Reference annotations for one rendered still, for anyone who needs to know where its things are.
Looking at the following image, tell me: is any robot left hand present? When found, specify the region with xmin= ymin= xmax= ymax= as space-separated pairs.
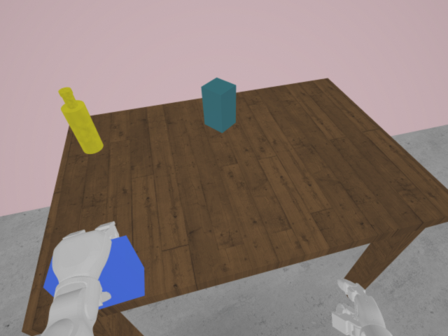
xmin=52 ymin=221 xmax=119 ymax=307

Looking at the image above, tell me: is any table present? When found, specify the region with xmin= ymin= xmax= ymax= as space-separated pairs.
xmin=22 ymin=78 xmax=448 ymax=336

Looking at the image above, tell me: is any robot right hand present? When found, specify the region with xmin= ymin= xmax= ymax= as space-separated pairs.
xmin=332 ymin=278 xmax=386 ymax=336

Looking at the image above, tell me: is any sponge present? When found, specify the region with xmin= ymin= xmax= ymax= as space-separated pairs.
xmin=43 ymin=235 xmax=145 ymax=309

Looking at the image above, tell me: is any robot left forearm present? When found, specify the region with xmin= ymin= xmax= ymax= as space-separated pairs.
xmin=41 ymin=276 xmax=100 ymax=336

